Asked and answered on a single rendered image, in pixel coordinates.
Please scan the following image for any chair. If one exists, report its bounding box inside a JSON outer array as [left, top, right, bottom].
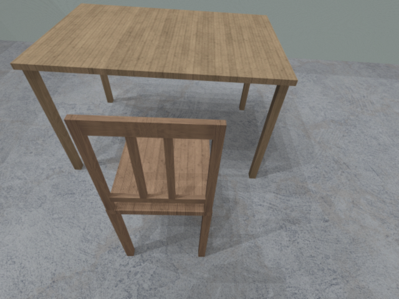
[[64, 115, 227, 257]]

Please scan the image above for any table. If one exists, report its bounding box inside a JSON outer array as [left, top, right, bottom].
[[10, 3, 298, 179]]

